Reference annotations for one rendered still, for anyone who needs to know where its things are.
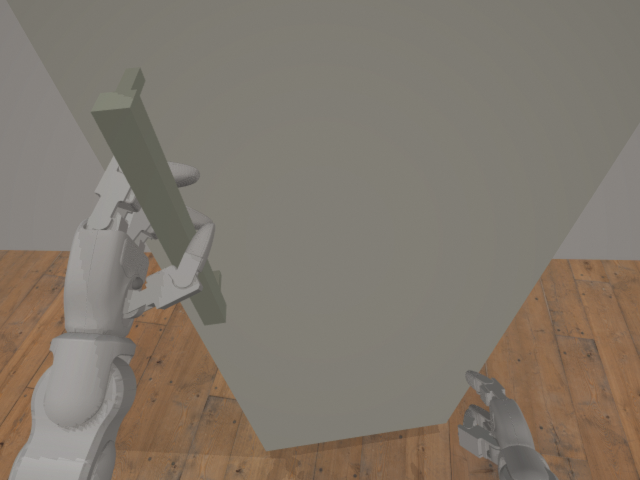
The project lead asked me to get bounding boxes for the right robot forearm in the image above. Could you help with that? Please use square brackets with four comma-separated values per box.
[498, 445, 559, 480]

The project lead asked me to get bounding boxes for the robot right hand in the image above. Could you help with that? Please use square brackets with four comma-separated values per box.
[458, 370, 535, 465]

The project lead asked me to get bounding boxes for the left robot forearm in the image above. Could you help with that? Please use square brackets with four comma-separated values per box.
[8, 333, 137, 480]

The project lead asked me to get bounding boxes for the fridge door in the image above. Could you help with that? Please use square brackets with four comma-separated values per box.
[6, 0, 640, 451]

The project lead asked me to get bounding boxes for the handle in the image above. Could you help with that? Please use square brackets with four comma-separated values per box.
[91, 67, 226, 326]

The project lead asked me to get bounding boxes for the robot left hand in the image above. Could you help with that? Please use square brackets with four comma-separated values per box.
[64, 156, 215, 337]

